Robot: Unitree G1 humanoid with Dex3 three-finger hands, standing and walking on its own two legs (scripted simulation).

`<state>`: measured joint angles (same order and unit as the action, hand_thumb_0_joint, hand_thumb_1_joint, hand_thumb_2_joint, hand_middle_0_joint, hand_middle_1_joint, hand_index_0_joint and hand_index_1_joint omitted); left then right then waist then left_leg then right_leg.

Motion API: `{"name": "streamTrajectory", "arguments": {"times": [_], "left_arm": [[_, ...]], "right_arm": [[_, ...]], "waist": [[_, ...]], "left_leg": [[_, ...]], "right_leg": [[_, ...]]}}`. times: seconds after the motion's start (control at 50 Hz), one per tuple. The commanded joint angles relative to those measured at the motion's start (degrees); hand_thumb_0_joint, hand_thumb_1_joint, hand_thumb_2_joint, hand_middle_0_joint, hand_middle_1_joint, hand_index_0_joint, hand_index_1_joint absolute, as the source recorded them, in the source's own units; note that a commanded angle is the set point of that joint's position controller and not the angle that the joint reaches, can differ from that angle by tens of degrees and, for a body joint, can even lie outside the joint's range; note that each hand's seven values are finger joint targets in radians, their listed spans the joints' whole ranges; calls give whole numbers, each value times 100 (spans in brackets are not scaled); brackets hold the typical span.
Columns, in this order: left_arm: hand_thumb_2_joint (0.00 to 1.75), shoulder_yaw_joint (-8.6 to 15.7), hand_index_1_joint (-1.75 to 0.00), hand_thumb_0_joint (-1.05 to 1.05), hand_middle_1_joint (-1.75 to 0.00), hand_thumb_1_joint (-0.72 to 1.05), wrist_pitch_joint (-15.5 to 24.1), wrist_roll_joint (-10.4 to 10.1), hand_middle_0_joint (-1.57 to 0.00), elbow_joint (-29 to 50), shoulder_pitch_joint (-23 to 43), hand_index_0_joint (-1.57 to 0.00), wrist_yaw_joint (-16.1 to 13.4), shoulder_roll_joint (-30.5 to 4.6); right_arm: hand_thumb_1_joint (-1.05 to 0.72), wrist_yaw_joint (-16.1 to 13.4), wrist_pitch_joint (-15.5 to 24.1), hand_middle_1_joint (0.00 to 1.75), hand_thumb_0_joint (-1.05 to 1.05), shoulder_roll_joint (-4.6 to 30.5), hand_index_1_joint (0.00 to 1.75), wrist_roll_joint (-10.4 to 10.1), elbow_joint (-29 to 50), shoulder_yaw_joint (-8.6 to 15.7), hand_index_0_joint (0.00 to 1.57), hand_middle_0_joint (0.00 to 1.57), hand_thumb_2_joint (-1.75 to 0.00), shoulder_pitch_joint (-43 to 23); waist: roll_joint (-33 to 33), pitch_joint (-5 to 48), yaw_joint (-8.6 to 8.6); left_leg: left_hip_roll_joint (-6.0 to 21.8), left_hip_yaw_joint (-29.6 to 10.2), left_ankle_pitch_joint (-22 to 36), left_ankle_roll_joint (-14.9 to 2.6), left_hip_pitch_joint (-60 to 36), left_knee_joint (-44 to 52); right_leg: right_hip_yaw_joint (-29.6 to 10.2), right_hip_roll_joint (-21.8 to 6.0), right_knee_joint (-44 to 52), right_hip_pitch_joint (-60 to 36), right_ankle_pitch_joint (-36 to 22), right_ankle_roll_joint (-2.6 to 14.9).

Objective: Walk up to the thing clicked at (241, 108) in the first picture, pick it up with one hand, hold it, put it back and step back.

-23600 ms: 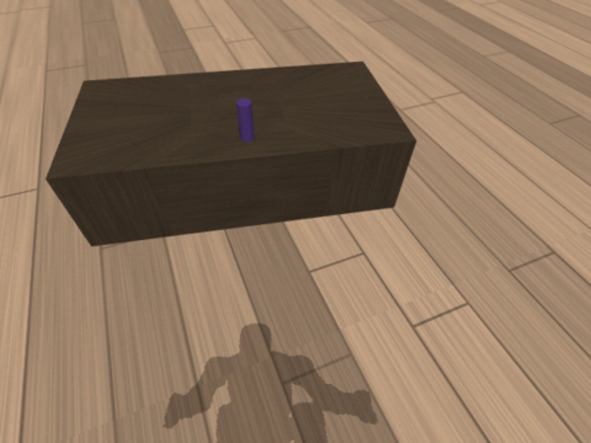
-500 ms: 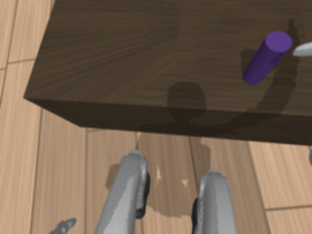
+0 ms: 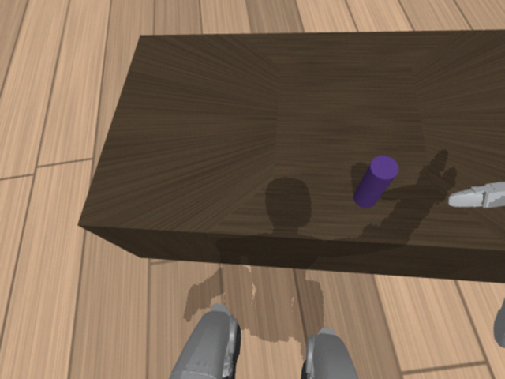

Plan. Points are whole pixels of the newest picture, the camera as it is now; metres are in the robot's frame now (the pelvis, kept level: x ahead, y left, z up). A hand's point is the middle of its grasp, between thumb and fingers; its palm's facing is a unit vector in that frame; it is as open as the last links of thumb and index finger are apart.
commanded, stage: home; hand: right
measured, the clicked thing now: (373, 184) +0.52 -0.20 -0.21
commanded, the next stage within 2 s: none
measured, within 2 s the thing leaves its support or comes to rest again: neither
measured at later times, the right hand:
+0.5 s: hand (422, 303) +0.25 -0.19 -0.02, palm faces +0.17 +0.94 -0.29, open 17.5 cm
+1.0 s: hand (407, 351) +0.19 -0.16 -0.01, palm faces +0.16 +0.95 -0.25, open 17.5 cm
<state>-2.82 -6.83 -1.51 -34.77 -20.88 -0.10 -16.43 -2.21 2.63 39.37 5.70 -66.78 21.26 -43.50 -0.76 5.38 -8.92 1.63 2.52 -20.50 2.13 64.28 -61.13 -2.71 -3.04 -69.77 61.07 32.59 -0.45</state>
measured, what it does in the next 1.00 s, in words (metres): rises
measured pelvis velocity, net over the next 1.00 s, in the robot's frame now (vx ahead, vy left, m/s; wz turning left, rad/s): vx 0.03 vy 0.02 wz -0.04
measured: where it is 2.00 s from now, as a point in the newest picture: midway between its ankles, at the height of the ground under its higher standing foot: outside the picture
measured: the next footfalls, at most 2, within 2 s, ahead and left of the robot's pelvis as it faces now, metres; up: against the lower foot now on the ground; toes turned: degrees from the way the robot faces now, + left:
none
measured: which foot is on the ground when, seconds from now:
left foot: down 0.00-1.00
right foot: down 0.00-1.00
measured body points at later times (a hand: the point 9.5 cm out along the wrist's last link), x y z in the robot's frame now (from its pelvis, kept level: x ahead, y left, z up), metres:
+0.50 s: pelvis +0.04 +0.01 +0.06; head +0.07 +0.01 +0.51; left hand +0.20 +0.25 -0.04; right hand +0.24 -0.24 +0.00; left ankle +0.08 +0.15 -0.64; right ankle +0.00 -0.11 -0.64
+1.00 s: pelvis +0.03 +0.02 +0.06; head +0.06 +0.02 +0.51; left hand +0.21 +0.25 -0.02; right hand +0.18 -0.21 +0.01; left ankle +0.08 +0.15 -0.64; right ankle +0.00 -0.11 -0.64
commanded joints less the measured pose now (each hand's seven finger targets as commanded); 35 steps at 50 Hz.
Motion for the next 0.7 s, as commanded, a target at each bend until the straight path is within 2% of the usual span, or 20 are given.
{"name": "streamTrajectory", "arguments": {"times": [0.0, 0.04, 0.08, 0.12, 0.14, 0.16, 0.2, 0.22, 0.26, 0.32, 0.34, 0.38, 0.42, 0.44, 0.46, 0.48, 0.6, 0.64, 0.66, 0.68], "left_arm": [[90, 517, -30, 0, -29, 90, 92, -51, -20, 458, -678, -20, -135, -998], [90, 520, -30, 0, -29, 90, 131, -132, -20, 546, -551, -20, -229, -946], [90, 482, -30, 0, -29, 90, 182, -169, -20, 542, -415, -20, -338, -848], [90, 472, -30, 0, -29, 90, 245, -158, -20, 503, -345, -20, -453, -770], [90, 458, -30, 0, -29, 90, 279, -146, -20, 557, -308, -20, -518, -716], [90, 440, -30, 0, -29, 90, 310, -151, -20, 591, -172, -20, -554, -686], [90, 402, -30, 0, -29, 90, 381, -121, -20, 544, -116, -20, -624, -560], [90, 433, -30, 0, -29, 90, 433, -101, -20, 549, -94, -20, -654, -523], [90, 470, -30, 0, -29, 90, 510, -100, -20, 624, 96, -20, -689, -536], [90, 473, -30, 0, -29, 90, 607, -113, -20, 727, 331, -20, -706, -449], [90, 489, -30, 0, -29, 90, 635, -124, -20, 733, 416, -20, -723, -448], [90, 460, -30, 0, -29, 90, 698, -128, -20, 791, 591, -20, -746, -356], [90, 470, -30, 0, -29, 90, 768, -134, -20, 876, 777, -20, -752, -350], [90, 439, -30, 0, -29, 90, 797, -140, -20, 949, 856, -20, -752, -296], [90, 465, -30, 0, -29, 90, 822, -143, -20, 969, 932, -20, -768, -321], [90, 463, -30, 0, -30, 90, 833, -142, -20, 1006, 1010, -20, -781, -300], [90, 425, -30, 0, -30, 90, 975, -88, -20, 1181, 1169, -20, -911, -224], [90, 402, -30, 0, -30, 90, 1041, -58, -20, 1213, 1151, -20, -950, -207], [90, 389, -30, 0, -30, 90, 1066, -47, -20, 1210, 1133, -20, -959, -179], [90, 370, -30, 0, -30, 90, 1098, -25, -20, 1220, 1125, -20, -972, -162]], "right_arm": [[58, -123, 65, 5, 0, 708, 5, -240, 2107, -97, 5, 5, -4, -264], [58, -253, 45, 5, 0, 914, 5, -325, 3082, -46, 5, 5, -4, 46], [60, -393, -53, 5, 0, 447, 5, -427, 2848, -233, 5, 5, -3, 833], [57, -525, -29, 5, 0, 376, 5, -478, 3322, -233, 5, 5, -4, 1000], [56, -577, 7, 5, 0, 367, 5, -520, 3923, -242, 5, 5, -5, 1027], [56, -603, -56, 5, 0, 150, 5, -544, 3668, -325, 5, 5, -5, 1334], [57, -621, -151, 5, 0, -637, 5, -612, 3379, -681, 5, 5, -4, 2079], [57, -612, -161, 5, 0, -964, 5, -634, 3558, -867, 5, 5, -4, 2291], [56, -624, -189, 5, 0, -936, 5, -668, 4096, -878, 5, 5, -5, 2419], [58, -565, -361, 5, 0, -1647, 5, -742, 4270, -1440, 5, 5, -4, 3423], [58, -574, -388, 5, 0, -1622, 5, -765, 4544, -1493, 5, 5, -4, 3261], [55, -559, -491, 5, 0, -1902, 5, -783, 4755, -1713, 5, 5, -6, 4033], [55, -570, -601, 5, 0, -2032, 5, -804, 5123, -1835, 5, 5, -6, 4639], [53, -564, -648, 6, 0, -1970, 6, -822, 5413, -1771, 6, 6, -7, 5129], [55, -559, -705, 5, 0, -2108, 5, -816, 5589, -1930, 5, 5, -6, 5210], [54, -564, -719, 6, 0, -1980, 6, -820, 6002, -1850, 6, 6, -6, 5334], [58, -618, -871, 5, 0, -1875, 5, -770, 6943, -1688, 5, 5, -4, 5851], [58, -606, -907, 5, 0, -1989, 5, -766, 7109, -1788, 5, 5, -4, 5778], [58, -613, -916, 5, 0, -1963, 5, -754, 7194, -1728, 5, 5, -4, 5842], [58, -606, -920, 5, 0, -2090, 5, -746, 7211, -1863, 5, 5, -3, 5768]], "waist": [[-979, 2779, 290], [-1018, 2997, 475], [-771, 2305, 431], [-846, 2162, 517], [-1014, 2346, 604], [-927, 2197, 585], [-724, 1511, 478], [-651, 1452, 496], [-740, 1532, 614], [-322, 1142, 583], [-228, 1108, 565], [-150, 1037, 677], [-10, 934, 740], [102, 848, 807], [139, 847, 790], [55, 852, 869], [44, 576, 745], [21, 446, 634], [-91, 514, 703], [-71, 447, 636]], "left_leg": [[-239, 219, 1550, -416, -2494, 795], [-228, 192, 1561, -398, -3099, 1027], [-226, 204, 1382, -381, -3282, 1299], [-202, 181, 1459, -402, -3533, 1431], [-183, 153, 1565, -402, -3682, 1490], [-187, 150, 1491, -401, -3691, 1560], [-199, 175, 1336, -400, -3612, 1719], [-192, 173, 1371, -392, -3704, 1794], [-165, 190, 1522, -394, -3902, 1831], [-175, 247, 1482, -352, -4006, 1988], [-169, 239, 1469, -334, -4059, 2031], [-145, 231, 1503, -314, -4183, 2100], [-181, 286, 1487, -296, -4207, 2097], [-186, 296, 1503, -273, -4240, 2132], [-188, 288, 1467, -259, -4267, 2146], [-158, 251, 1395, -239, -4356, 2193], [-105, 126, 1078, -159, -4275, 2296], [-96, 87, 961, -148, -4137, 2299], [-69, 61, 890, -163, -4182, 2297], [-60, 59, 888, -153, -4137, 2295]], "right_leg": [[-110, 39, 1603, -2400, -2940, -68], [9, 96, 1848, -2620, -2784, -48], [84, 128, 2099, -2542, -2476, -29], [135, 156, 2230, -2672, -2514, -22], [189, 176, 2261, -2910, -2661, -30], [221, 186, 2319, -2985, -2584, -27], [217, 175, 2499, -2920, -2413, -27], [246, 198, 2554, -2967, -2387, -4], [274, 204, 2653, -3231, -2635, -44], [286, 197, 2785, -3298, -2535, -16], [295, 192, 2818, -3361, -2486, -5], [345, 221, 2829, -3404, -2472, 13], [308, 200, 2907, -3452, -2576, -12], [316, 208, 2908, -3414, -2577, 7], [330, 217, 2924, -3441, -2521, 8], [362, 251, 2914, -3437, -2373, 23], [417, 317, 2882, -3368, -1888, 97], [410, 319, 2865, -3340, -1722, 116], [412, 341, 2856, -3358, -1654, 109], [412, 341, 2837, -3341, -1627, 112]]}}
